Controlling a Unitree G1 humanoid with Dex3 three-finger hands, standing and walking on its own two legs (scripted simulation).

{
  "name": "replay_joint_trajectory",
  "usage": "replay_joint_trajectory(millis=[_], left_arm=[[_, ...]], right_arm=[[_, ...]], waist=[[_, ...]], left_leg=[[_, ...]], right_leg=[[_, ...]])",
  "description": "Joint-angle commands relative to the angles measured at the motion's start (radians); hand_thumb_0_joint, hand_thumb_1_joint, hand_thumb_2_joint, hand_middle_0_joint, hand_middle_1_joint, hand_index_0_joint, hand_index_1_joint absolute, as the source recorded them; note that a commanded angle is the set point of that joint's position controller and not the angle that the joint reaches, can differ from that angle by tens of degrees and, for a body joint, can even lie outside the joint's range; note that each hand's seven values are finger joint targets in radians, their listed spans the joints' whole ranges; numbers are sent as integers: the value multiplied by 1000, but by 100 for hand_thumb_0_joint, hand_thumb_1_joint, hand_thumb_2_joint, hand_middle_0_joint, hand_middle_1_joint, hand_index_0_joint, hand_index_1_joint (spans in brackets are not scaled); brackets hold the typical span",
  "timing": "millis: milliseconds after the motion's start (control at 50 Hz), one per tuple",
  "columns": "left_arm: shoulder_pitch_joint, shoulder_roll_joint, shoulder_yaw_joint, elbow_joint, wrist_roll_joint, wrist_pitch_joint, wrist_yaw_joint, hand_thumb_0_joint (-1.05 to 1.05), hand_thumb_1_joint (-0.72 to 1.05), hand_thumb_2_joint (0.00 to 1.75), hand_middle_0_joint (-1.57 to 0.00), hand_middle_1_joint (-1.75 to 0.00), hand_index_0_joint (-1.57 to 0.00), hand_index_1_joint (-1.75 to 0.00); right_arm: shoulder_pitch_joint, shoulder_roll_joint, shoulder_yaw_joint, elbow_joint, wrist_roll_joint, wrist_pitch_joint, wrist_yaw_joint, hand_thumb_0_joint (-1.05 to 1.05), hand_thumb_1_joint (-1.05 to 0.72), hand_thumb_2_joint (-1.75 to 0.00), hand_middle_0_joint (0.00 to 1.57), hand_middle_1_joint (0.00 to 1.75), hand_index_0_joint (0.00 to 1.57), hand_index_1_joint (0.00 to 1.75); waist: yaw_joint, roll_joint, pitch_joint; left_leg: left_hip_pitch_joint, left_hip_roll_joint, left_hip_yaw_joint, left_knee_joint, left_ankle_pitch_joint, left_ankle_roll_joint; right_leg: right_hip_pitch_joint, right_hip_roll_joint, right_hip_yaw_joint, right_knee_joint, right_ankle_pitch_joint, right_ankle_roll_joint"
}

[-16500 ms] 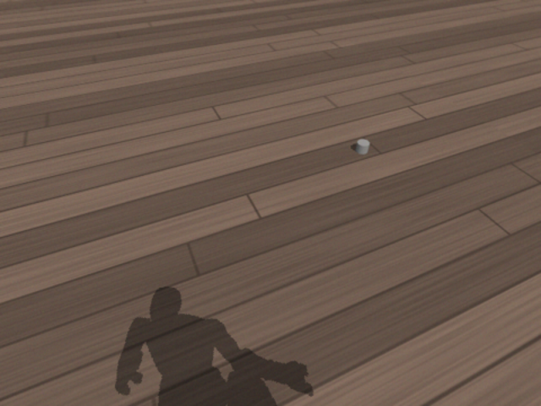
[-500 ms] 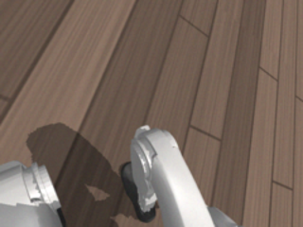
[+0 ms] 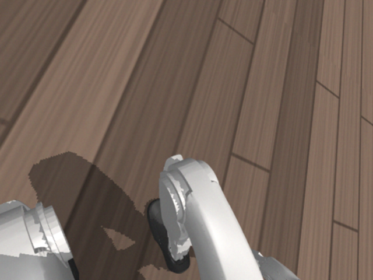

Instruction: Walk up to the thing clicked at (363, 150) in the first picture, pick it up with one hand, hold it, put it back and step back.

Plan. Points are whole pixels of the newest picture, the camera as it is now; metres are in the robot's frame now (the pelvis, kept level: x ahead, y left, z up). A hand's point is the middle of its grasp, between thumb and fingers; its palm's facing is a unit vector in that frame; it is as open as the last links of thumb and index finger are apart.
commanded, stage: close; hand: left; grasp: from above
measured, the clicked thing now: out of the picture +0.43 +0.34 -0.27
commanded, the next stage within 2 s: settle in 0.32 s
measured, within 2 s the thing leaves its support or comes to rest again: leaves its support in 0.74 s
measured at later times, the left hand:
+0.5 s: hand out of the picture +0.41 +0.34 -0.25, palm faces -0.43 -0.15 -0.89, open 10.2 cm
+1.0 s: hand out of the picture +0.41 +0.35 -0.18, palm faces -0.39 -0.12 -0.91, open 10.0 cm
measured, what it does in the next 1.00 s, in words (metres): stands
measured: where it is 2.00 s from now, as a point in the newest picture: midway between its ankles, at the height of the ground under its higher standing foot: (126, 272)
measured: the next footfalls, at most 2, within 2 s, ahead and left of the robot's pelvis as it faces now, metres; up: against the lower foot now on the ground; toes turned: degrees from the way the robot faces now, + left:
none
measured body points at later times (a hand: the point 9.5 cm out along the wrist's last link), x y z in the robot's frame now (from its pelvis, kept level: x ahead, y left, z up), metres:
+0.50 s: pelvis +0.00 +0.00 +0.00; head +0.26 +0.14 +0.34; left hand +0.43 +0.34 -0.20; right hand +0.08 -0.25 -0.06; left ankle +0.07 +0.14 -0.27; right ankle +0.12 -0.12 -0.27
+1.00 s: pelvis +0.01 +0.00 +0.01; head +0.23 +0.11 +0.38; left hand +0.43 +0.35 -0.13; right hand +0.12 -0.25 -0.08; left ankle +0.07 +0.14 -0.27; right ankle +0.12 -0.12 -0.27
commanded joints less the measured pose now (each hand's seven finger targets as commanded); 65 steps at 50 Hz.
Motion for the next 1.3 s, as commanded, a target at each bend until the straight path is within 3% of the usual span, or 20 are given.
replay_joint_trajectory(millis=[0, 80, 180, 240, 400, 420, 500, 600, 640, 700, 720, 740, 780, 800, 860, 920, 1000, 1080, 1220, 1280], left_arm=[[-206, 222, 0, -104, -2, -33, 41, 0, 35, 58, -65, -77, -70, -72], [-201, 185, -22, -72, 3, -43, 60, 0, 39, 60, -68, -78, -73, -72], [-221, 201, -35, -101, 16, -36, 78, 0, 43, 58, -72, -74, -77, -70], [-210, 201, -25, -81, 22, -25, 85, 0, 48, 64, -76, -78, -80, -73], [-216, 215, -14, -72, 16, -1, 90, 0, 55, 67, -82, -79, -86, -75], [-234, 196, -31, -88, 11, -1, 84, 0, 47, 70, -81, -83, -85, -78], [-217, 229, -5, -91, 7, 14, 73, 0, 44, 73, -78, -84, -83, -80], [-246, 254, 11, -170, 3, 29, 42, 0, 43, 74, -78, -85, -82, -80], [-219, 265, 45, -217, -7, 32, 37, 0, 44, 73, -79, -84, -84, -79], [-234, 208, 26, -370, -29, 25, 20, 0, 48, 72, -82, -83, -86, -79], [-170, 183, 8, -305, -22, 37, 8, 0, 45, 68, -80, -82, -84, -77], [-213, 207, 31, -414, -29, 34, 4, 0, 46, 65, -78, -82, -84, -76], [-178, 193, 49, -466, -36, 49, -14, 0, 51, 68, -82, -81, -87, -76], [-147, 137, 8, -418, -32, 62, -29, 0, 52, 69, -84, -80, -89, -75], [-156, 107, 15, -474, -46, 88, -54, 0, 56, 67, -86, -79, -92, -74], [-176, -3, -53, -429, -60, 108, -107, 0, 57, 69, -86, -83, -92, -78], [-205, -2, -64, -458, -84, 107, -178, 0, 56, 74, -88, -85, -92, -80], [-219, 8, -66, -501, -84, 77, -230, 0, 56, 77, -89, -88, -94, -84], [-230, 72, -5, -608, -40, 44, -240, 0, 58, 80, -92, -86, -96, -82], [-216, 61, 2, -656, -37, 50, -234, 0, 60, 82, -93, -86, -96, -82]], right_arm=[[177, -318, -85, 9, 2, 15, -12, 0, -89, -90, 20, 30, 20, 30], [161, -311, -79, 14, -8, 15, -14, 0, -88, -90, 20, 30, 20, 30], [153, -323, -84, 10, -10, 5, -16, 0, -89, -90, 20, 30, 20, 30], [173, -319, -79, 12, -8, 3, -11, 0, -89, -90, 20, 30, 20, 30], [166, -327, -87, 14, -5, -7, -8, 0, -89, -90, 20, 30, 20, 30], [164, -327, -89, 12, -6, -13, -3, 0, -91, -90, 20, 30, 20, 30], [166, -332, -99, 14, -3, -9, -7, 0, -91, -90, 20, 30, 20, 30], [176, -322, -113, 19, 11, -11, -3, 0, -91, -90, 20, 30, 20, 30], [185, -318, -125, 13, 15, -9, -2, 0, -91, -90, 20, 30, 20, 30], [150, -295, -136, 0, 28, -7, 2, 0, -91, -90, 20, 30, 20, 30], [153, -285, -141, 13, 30, -5, 6, 0, -91, -90, 20, 30, 20, 30], [159, -292, -154, 15, 38, -1, 6, 0, -90, -90, 20, 30, 20, 30], [169, -285, -180, 5, 56, 15, 8, 0, -90, -90, 20, 30, 20, 30], [181, -267, -184, 22, 60, 19, 15, 0, -90, -90, 20, 30, 20, 30], [193, -263, -211, 22, 87, 42, 12, 0, -90, -90, 20, 30, 20, 30], [218, -245, -226, 30, 104, 61, 12, 0, -90, -90, 20, 30, 20, 30], [234, -235, -237, 5, 124, 84, -1, 0, -91, -90, 20, 30, 20, 30], [238, -216, -244, -3, 136, 106, -23, 0, -91, -90, 20, 30, 20, 30], [236, -207, -256, -27, 145, 154, -71, 0, -91, -90, 20, 30, 20, 30], [239, -190, -269, -28, 149, 171, -83, 0, -91, -90, 20, 30, 20, 30]], waist=[[-44, 466, -639], [-57, 449, -608], [-57, 462, -599], [-59, 464, -627], [-54, 475, -597], [-60, 478, -596], [-44, 504, -617], [-34, 546, -674], [-12, 557, -713], [28, 652, -807], [25, 636, -756], [44, 660, -812], [69, 684, -909], [60, 664, -858], [81, 629, -860], [56, 551, -796], [61, 425, -790], [81, 399, -833], [118, 456, -897], [135, 490, -951]], left_leg=[[462, 21, 127, -247, 175, 31], [451, 24, 123, -243, 153, 30], [455, 23, 120, -248, 124, 26], [476, 25, 120, -243, 172, 26], [463, 24, 119, -260, 145, 24], [473, 25, 114, -255, 149, 21], [478, 24, 118, -281, 132, 20], [512, 22, 129, -259, 174, 21], [520, 20, 139, -259, 202, 22], [587, 17, 137, -299, 223, 6], [570, 18, 144, -286, 208, 8], [578, 14, 149, -295, 225, 7], [617, 12, 158, -293, 282, 7], [591, 11, 167, -286, 271, 11], [561, 6, 172, -309, 262, 17], [497, -1, 175, -332, 197, 30], [432, -10, 180, -330, 136, 52], [441, -16, 187, -331, 126, 50], [508, -29, 212, -352, 156, 40], [545, -28, 227, -371, 176, 37]], right_leg=[[338, 29, -122, -222, 250, -76], [327, 30, -127, -223, 235, -76], [304, 28, -128, -219, 205, -78], [326, 31, -129, -213, 255, -76], [303, 29, -128, -225, 222, -78], [296, 24, -130, -210, 230, -76], [313, 27, -124, -224, 211, -83], [314, 19, -113, -204, 250, -84], [333, 21, -109, -212, 271, -84], [317, 14, -114, -197, 278, -97], [295, 18, -107, -196, 271, -96], [294, 16, -106, -195, 279, -98], [307, 14, -98, -189, 322, -102], [294, 14, -90, -195, 316, -101], [255, 12, -84, -211, 306, -103], [228, 9, -72, -236, 256, -103], [257, 4, -44, -280, 187, -97], [297, 1, -20, -285, 146, -99], [278, -12, -9, -295, 160, -111], [302, -18, 8, -296, 185, -110]])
